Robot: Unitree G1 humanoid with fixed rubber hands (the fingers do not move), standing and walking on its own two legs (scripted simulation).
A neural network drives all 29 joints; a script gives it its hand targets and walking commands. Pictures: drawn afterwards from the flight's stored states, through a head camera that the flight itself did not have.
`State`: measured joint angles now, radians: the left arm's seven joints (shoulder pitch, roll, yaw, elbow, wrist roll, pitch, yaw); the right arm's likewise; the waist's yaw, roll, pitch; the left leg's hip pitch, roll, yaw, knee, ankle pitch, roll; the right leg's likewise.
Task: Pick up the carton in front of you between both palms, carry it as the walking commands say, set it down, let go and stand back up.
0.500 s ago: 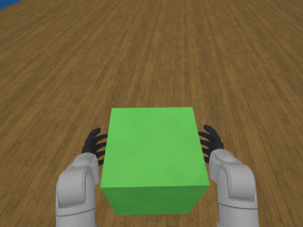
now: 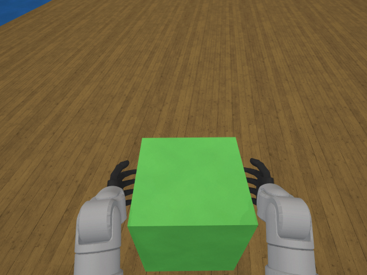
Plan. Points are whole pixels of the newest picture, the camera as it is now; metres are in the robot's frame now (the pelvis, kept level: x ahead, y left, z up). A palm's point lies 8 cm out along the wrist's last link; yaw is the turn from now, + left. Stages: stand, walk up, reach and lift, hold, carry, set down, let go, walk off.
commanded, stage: carry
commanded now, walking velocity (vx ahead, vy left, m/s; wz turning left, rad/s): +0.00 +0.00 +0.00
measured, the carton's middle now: (189, 206) +0.28 +0.00 +0.00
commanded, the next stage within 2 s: hold in 1.70 s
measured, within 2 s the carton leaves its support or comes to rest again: neither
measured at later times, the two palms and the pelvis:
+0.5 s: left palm (117, 148) +0.37 +0.15 +0.11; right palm (250, 142) +0.37 -0.14 +0.11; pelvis +0.11 +0.00 +0.01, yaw +1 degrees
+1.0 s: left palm (121, 167) +0.36 +0.16 +0.05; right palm (246, 162) +0.36 -0.14 +0.05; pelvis +0.08 +0.00 +0.01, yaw +1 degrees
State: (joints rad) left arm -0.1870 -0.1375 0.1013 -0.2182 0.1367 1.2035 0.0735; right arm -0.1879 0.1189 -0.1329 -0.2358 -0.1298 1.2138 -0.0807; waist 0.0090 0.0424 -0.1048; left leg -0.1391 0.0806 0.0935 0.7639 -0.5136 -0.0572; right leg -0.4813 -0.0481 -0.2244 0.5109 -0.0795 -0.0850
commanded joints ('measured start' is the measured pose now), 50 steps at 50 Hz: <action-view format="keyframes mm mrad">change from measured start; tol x4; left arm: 1 -401 -977 -687 -99 -434 -21 -258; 5 -395 -1014 -705 -142 -438 -56 -263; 12 -392 -922 -727 -187 -439 -36 -263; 18 -375 -835 -692 -127 -411 17 -245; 27 -447 -883 -699 -84 -403 -4 -251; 42 -417 -852 -570 123 -233 -325 -268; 50 -464 -833 -416 345 -115 -501 -270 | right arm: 1 -455 991 758 -102 431 -13 261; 7 -387 1027 793 -148 422 -63 249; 16 -345 879 730 -103 400 -4 252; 28 -431 912 731 -46 383 -21 257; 43 -411 873 592 178 205 -357 271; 50 -448 859 446 374 98 -507 272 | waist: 1 8 -208 -434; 3 -8 -193 -378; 6 -4 -185 -408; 12 -5 -9 -283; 50 -6 -42 -202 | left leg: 1 -307 -27 -77 162 -84 13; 3 -219 -7 -61 -87 -70 32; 6 -90 -36 2 -264 126 45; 8 20 0 11 -382 355 40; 9 -15 54 -37 -408 381 41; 11 -22 107 -57 -317 515 44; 18 -44 89 -49 -269 764 41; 32 -51 80 -48 -263 634 63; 41 -81 73 -58 -309 443 71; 50 -98 72 -63 -339 345 76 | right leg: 1 686 -326 395 -149 589 -101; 3 535 -269 288 -197 390 -41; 9 397 -167 116 -153 19 30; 15 343 -139 123 2 352 58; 19 334 -128 116 37 408 61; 33 328 -124 130 34 267 53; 50 303 -131 151 -64 58 50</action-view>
